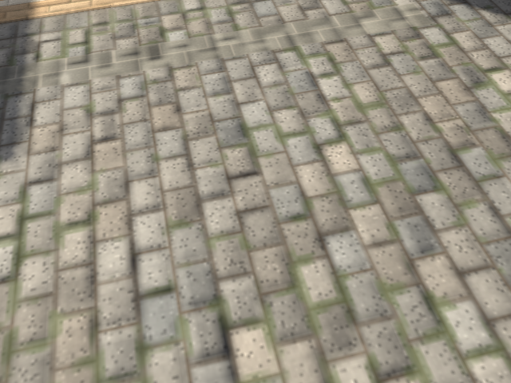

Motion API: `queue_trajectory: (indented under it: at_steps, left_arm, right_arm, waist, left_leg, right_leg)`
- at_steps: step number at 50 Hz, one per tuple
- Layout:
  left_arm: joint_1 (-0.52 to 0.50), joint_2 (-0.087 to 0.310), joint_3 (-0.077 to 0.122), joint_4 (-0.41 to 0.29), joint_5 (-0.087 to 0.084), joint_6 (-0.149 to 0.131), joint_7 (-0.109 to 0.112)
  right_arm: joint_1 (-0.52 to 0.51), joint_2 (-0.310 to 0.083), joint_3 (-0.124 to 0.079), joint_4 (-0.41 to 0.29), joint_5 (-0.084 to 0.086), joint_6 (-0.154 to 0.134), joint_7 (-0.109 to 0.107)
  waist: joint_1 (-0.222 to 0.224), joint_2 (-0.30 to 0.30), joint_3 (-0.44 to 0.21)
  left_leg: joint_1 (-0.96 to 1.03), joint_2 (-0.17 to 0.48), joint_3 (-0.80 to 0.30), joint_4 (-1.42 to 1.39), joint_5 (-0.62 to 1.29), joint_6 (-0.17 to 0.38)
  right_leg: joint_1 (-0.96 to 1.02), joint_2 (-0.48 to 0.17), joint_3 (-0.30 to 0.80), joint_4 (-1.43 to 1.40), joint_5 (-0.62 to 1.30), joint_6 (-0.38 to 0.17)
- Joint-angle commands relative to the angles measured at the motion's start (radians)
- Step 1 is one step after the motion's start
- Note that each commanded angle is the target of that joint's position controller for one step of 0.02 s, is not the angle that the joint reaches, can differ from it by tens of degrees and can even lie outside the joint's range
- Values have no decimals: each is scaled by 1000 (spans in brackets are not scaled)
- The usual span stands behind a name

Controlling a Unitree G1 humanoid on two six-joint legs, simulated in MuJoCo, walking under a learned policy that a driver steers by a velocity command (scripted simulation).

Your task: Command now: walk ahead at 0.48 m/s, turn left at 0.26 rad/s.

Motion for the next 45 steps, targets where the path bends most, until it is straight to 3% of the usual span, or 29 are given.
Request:
queue_trajectory:
  at_steps: [1, 4, 7, 9, 12, 14, 15, 16, 17, 18, 19, 20, 21, 23, 26, 28, 32, 35, 37, 38, 39, 40, 41, 42, 43, 45]
  left_arm:
    - [-12, 113, 33, -32, 9, -36, 6]
    - [-12, 125, 34, -12, 9, -37, 16]
    - [-13, 148, 34, -2, 3, -30, 37]
    - [24, 168, 37, 16, -4, -13, 52]
    - [15, 209, 49, 10, -17, 23, 70]
    - [-13, 225, 56, -11, -20, 47, 81]
    - [-32, 215, 51, -25, -24, 49, 81]
    - [34, 128, 23, -49, 14, 39, 71]
    - [171, 66, -8, -74, 24, 23, 48]
    - [100, 181, 16, -59, 3, 12, 31]
    - [1, 192, 19, -96, -22, 15, 30]
    - [-30, 174, 17, -95, -11, 25, 43]
    - [-39, 181, 22, -98, -1, 42, 56]
    - [-8, 167, 24, -98, 4, 68, 62]
    - [-11, 134, 15, -97, 12, 74, 77]
    - [-40, 133, 15, -103, 11, 80, 81]
    - [-100, 133, 16, -121, 1, 78, 75]
    - [-108, 135, 16, -126, -4, 61, 61]
    - [-84, 126, 17, -124, -5, 50, 48]
    - [-60, 120, 18, -118, -2, 44, 41]
    - [-54, 161, 26, -125, 17, 41, 40]
    - [-106, 254, 44, -142, 36, 47, 45]
    - [-90, 209, 37, -133, 52, 49, 44]
    - [-96, 187, 32, -142, 42, 46, 45]
    - [-108, 186, 34, -140, 25, 47, 47]
    - [-132, 160, 24, -138, 0, 50, 50]
  right_arm:
    - [14, -35, -12, -57, -2, 16, -3]
    - [-63, -30, -9, -91, -9, 12, 4]
    - [-193, 2, 9, -142, -27, 3, 27]
    - [-249, 7, 13, -182, -27, 1, 47]
    - [-212, -42, -8, -214, -27, 5, 71]
    - [-59, -107, -39, -193, -27, 9, 71]
    - [51, -151, -61, -173, -29, 8, 55]
    - [84, -233, -74, -179, -35, 14, 28]
    - [21, -294, -73, -232, -56, 11, 26]
    - [16, -220, -63, -257, -47, 24, 27]
    - [-53, -175, -50, -268, -35, 29, 25]
    - [-98, -140, -41, -266, -19, 37, 21]
    - [-129, -121, -35, -274, -14, 44, 15]
    - [-161, -134, -40, -283, -38, 52, 12]
    - [-149, -158, -50, -278, -40, 56, -4]
    - [-150, -166, -53, -282, -31, 71, -19]
    - [-167, -160, -51, -296, -30, 97, -35]
    - [-144, -141, -43, -292, -38, 105, -30]
    - [-144, -124, -32, -290, -35, 110, -26]
    - [-141, -110, -25, -285, -29, 113, -26]
    - [-96, -78, -15, -277, -31, 111, -27]
    - [-30, -48, -9, -280, -39, 103, -23]
    - [-99, -108, -25, -300, -42, 89, -23]
    - [-131, -164, -45, -297, -37, 86, -25]
    - [-125, -160, -51, -277, -30, 93, -27]
    - [-95, -104, -40, -250, -32, 113, -32]
  waist:
    - [-14, -108, 27]
    - [-6, -96, 57]
    - [31, -82, 92]
    - [50, -81, 84]
    - [13, -126, 20]
    - [-65, -135, -71]
    - [-130, -96, -127]
    - [-89, 100, -233]
    - [8, 232, -421]
    - [-77, 40, -497]
    - [-64, 0, -350]
    - [-28, -97, -215]
    - [-4, -79, -153]
    - [37, -10, -111]
    - [33, 18, -143]
    - [21, 30, -168]
    - [-4, 88, -139]
    - [-29, 116, -143]
    - [-10, 120, -142]
    - [11, 112, -131]
    - [0, 47, -123]
    - [-79, -210, -95]
    - [-26, -322, -75]
    - [-3, -255, -66]
    - [-5, -201, -59]
    - [-15, -173, -53]
  left_leg:
    - [-154, 33, -92, -27, 106, -10]
    - [-165, 4, -87, -222, 266, -17]
    - [-64, -28, 28, -444, 399, -10]
    - [-52, -45, 63, -519, 402, -3]
    - [-3, -96, 99, -556, 268, 33]
    - [171, -157, 121, -582, 193, 73]
    - [347, -169, 93, -691, 316, 108]
    - [636, 28, -164, -625, 747, 182]
    - [929, 301, -677, -645, 931, 450]
    - [881, 257, -619, -714, 743, 417]
    - [752, 205, -491, -741, 603, 360]
    - [585, 146, -404, -776, 497, 301]
    - [455, 114, -362, -806, 434, 279]
    - [282, 59, -322, -848, 393, 261]
    - [251, 33, -286, -829, 464, 255]
    - [263, 21, -305, -821, 331, 234]
    - [245, -5, -355, -831, 10, 191]
    - [278, 15, -387, -787, 59, 187]
    - [295, 14, -404, -738, 134, 170]
    - [278, -9, -392, -707, 140, 142]
    - [226, -57, -351, -639, 46, 85]
    - [112, -200, -179, -488, -188, 16]
    - [78, -211, -109, -348, -330, -30]
    - [64, -190, -123, -201, -339, -55]
    - [42, -189, -121, -120, -310, -74]
    - [37, -169, -122, -65, -256, -106]
  right_leg:
    - [71, -272, 159, -227, 269, -145]
    - [71, -251, 53, -244, 329, -124]
    - [41, -228, -52, -225, 522, -85]
    - [107, -245, -74, -172, 607, -71]
    - [234, -273, -87, -19, 840, -49]
    - [236, -258, -90, 218, 950, -25]
    - [160, -207, -105, 431, 827, 14]
    - [-95, -113, -102, 755, 166, 68]
    - [-425, 77, 76, 1124, -532, 123]
    - [-445, 11, 236, 1156, -452, 103]
    - [-485, -23, 214, 1101, -365, 88]
    - [-493, -62, 192, 1007, -303, 93]
    - [-457, -83, 189, 932, -263, 100]
    - [-347, -77, 170, 844, -224, 110]
    - [-325, -59, 161, 706, -184, 139]
    - [-330, -55, 175, 641, -133, 151]
    - [-309, -44, 186, 498, -72, 149]
    - [-247, -43, 167, 397, -102, 133]
    - [-164, -34, 144, 248, -69, 104]
    - [-85, -36, 131, 110, 18, 81]
    - [-3, -134, 216, 31, 90, 42]
    - [34, -316, 418, -6, 271, -67]
    - [-45, -416, 557, -56, 307, -199]
    - [-43, -405, 544, -51, 300, -221]
    - [-23, -359, 480, -28, 306, -193]
    - [3, -302, 383, 4, 370, -150]
Velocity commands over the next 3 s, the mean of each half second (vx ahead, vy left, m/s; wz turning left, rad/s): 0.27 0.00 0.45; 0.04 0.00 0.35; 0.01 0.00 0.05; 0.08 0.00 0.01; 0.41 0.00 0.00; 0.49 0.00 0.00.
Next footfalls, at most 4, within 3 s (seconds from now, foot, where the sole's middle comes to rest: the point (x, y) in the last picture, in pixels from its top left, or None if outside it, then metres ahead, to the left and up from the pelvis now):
0.30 left None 0.33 0.12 -0.78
0.78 right None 0.39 -0.10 -0.78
1.08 left None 0.24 0.13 -0.78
2.48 left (170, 338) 0.62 0.29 -0.78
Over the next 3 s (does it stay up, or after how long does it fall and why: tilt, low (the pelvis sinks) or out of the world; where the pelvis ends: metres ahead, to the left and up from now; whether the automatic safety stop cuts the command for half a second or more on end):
stays up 0.78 0.23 -0.02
